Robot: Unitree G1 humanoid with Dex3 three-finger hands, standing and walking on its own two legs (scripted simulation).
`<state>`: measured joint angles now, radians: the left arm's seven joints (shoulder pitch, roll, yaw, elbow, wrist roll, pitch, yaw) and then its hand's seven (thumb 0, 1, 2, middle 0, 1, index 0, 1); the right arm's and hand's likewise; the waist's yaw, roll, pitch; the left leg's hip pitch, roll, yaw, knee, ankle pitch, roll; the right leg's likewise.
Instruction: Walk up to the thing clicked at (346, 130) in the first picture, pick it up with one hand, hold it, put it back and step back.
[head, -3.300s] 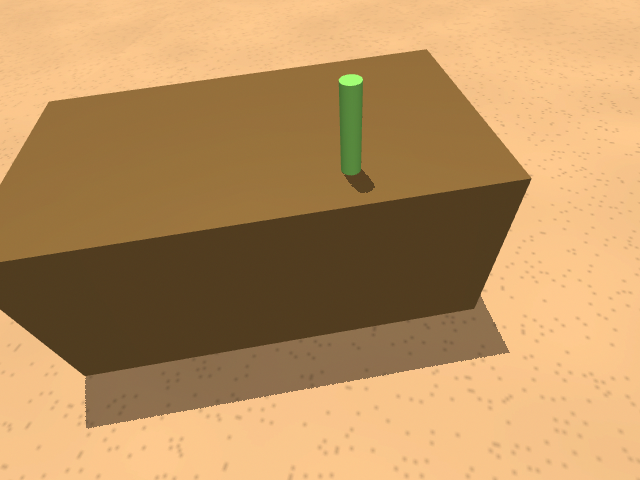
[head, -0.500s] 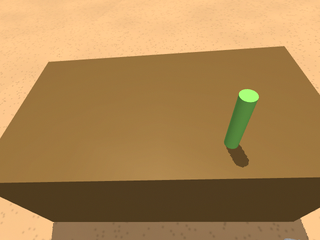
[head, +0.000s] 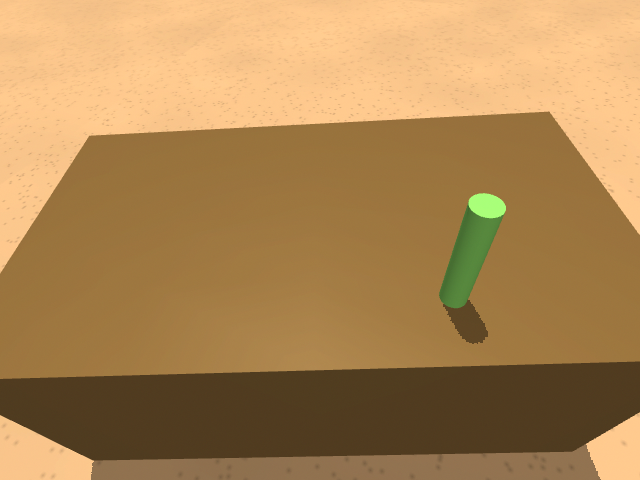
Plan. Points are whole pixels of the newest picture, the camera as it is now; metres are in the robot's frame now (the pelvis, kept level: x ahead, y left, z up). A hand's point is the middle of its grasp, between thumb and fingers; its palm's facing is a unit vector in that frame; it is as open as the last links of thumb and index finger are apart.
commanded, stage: walk up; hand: right
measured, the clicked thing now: (467, 257) +0.47 -0.21 -0.06
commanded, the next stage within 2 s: stand in 0.38 s
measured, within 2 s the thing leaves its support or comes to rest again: neither
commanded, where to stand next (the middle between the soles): +0.03 +0.00 m, yaw +1 degrees
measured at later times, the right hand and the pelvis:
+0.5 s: hand out of the picture +0.10 -0.25 -0.15, palm faces -0.01 +0.95 -0.33, open 7.4 cm; pelvis +0.01 +0.00 +0.00, yaw +1 degrees
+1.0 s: hand out of the picture +0.09 -0.25 -0.15, palm faces -0.01 +0.94 -0.34, open 7.4 cm; pelvis +0.02 +0.00 +0.00, yaw +1 degrees
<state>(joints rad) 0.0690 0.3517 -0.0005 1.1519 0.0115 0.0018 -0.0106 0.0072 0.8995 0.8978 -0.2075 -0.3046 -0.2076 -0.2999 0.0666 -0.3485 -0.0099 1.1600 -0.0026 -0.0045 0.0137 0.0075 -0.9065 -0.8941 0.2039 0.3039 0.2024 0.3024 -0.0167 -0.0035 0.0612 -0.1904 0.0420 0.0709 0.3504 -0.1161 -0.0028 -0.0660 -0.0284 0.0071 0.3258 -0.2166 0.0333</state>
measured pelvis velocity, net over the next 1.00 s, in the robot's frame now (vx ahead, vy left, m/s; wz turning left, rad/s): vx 0.02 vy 0.00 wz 0.01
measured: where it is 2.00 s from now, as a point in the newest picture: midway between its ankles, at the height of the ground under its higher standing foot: outside the picture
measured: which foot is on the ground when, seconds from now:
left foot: down 0.00-1.00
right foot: down 0.00-1.00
